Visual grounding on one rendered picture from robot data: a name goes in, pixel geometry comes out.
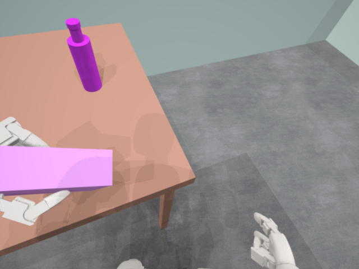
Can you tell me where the robot right hand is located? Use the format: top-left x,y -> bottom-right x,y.
251,212 -> 296,269

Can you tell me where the robot left hand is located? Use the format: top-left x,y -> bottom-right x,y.
0,117 -> 70,226

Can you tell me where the sponge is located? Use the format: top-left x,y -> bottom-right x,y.
0,146 -> 112,196

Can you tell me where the table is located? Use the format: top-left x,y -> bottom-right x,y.
0,23 -> 196,257

